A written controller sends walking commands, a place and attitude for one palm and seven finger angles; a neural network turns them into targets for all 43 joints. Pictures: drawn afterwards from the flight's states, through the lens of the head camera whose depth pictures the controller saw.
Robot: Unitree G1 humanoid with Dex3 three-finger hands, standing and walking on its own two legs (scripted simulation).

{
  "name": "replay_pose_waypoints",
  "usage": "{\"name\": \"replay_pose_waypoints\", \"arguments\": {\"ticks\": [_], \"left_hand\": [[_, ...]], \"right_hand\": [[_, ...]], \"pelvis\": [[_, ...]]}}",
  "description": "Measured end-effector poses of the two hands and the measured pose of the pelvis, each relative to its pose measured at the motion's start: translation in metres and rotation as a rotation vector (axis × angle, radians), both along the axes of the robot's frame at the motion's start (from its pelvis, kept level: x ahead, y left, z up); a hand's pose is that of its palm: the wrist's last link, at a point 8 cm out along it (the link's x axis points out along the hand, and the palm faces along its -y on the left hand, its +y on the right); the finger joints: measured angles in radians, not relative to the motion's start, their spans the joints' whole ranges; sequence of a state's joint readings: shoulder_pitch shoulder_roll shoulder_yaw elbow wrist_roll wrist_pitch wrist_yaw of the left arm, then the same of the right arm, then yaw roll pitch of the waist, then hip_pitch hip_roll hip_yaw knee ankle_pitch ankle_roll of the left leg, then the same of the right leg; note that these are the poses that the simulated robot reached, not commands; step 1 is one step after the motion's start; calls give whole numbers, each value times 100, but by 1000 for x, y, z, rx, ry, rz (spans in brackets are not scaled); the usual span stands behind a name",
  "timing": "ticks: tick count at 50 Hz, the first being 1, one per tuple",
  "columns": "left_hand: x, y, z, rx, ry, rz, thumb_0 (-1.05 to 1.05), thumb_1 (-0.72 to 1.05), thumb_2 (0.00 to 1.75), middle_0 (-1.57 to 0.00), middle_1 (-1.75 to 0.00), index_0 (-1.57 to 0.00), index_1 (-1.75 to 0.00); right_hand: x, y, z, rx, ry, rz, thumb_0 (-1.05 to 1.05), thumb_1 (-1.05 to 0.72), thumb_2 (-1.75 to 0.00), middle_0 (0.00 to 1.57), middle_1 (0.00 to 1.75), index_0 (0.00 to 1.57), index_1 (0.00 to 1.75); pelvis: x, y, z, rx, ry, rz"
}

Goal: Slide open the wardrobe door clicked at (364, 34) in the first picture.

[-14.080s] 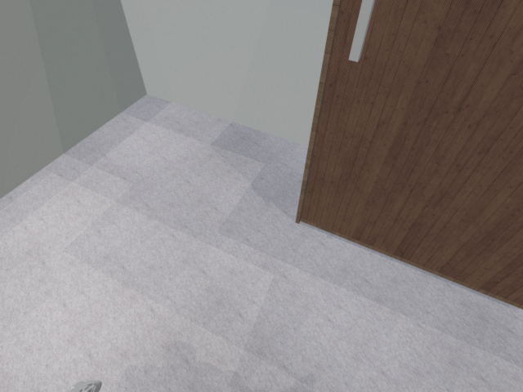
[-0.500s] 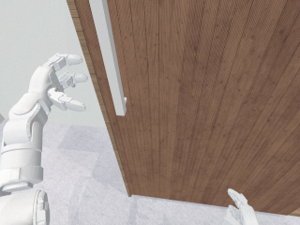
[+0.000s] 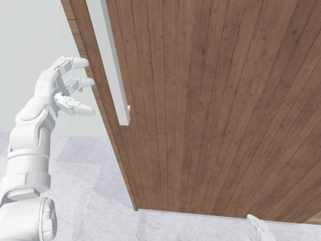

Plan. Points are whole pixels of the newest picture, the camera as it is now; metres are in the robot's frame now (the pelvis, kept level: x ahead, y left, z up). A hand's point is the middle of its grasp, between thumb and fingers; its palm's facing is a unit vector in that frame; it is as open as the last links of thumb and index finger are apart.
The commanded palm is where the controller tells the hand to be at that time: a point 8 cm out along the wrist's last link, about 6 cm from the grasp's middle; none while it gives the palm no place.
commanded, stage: move the hooked fingers beside the handle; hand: left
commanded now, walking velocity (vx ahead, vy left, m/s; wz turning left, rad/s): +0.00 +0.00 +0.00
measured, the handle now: (116, 68) +0.44 +0.12 +0.25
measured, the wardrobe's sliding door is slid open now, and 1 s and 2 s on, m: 0.00 0.00 0.00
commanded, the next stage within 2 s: feel for the door with the fingertips in 0.48 s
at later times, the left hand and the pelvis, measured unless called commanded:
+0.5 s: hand (85, 91) +0.38 +0.18 +0.22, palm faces -0.02 -1.00 -0.04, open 14.0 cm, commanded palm +0.35 +0.24 +0.23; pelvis +0.00 +0.00 +0.00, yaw +1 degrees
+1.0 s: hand (98, 91) +0.38 +0.15 +0.22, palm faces -0.06 -1.00 -0.02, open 14.0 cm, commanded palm +0.35 +0.21 +0.23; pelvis +0.00 +0.00 +0.00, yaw +0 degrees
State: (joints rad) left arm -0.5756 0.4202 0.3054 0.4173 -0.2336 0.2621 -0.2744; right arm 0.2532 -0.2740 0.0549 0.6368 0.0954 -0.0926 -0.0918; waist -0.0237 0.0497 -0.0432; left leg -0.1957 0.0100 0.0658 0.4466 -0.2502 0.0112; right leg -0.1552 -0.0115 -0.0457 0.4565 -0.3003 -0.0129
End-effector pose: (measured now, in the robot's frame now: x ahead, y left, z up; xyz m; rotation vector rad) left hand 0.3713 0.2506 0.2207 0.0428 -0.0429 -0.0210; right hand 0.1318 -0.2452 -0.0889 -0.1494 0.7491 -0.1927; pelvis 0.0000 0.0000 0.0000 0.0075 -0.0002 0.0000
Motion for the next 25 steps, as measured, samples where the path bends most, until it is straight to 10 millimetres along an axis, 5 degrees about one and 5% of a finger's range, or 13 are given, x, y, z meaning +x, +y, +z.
{"name": "replay_pose_waypoints", "arguments": {"ticks": [17,25], "left_hand": [[-17,-14,5,6,-22,-15,-1,-50,30,-30,-120,-30,-120],[-14,-18,4,-4,0,-5,-1,-50,30,-31,-120,-30,-120]], "right_hand": [[40,14,14,8,-92,62,1,-90,-89,20,30,20,30],[43,18,14,20,-87,75,1,-90,-89,20,30,20,30]], "pelvis": [[-1,1,0,1,-16,16],[-2,-2,0,2,-17,17]]}}
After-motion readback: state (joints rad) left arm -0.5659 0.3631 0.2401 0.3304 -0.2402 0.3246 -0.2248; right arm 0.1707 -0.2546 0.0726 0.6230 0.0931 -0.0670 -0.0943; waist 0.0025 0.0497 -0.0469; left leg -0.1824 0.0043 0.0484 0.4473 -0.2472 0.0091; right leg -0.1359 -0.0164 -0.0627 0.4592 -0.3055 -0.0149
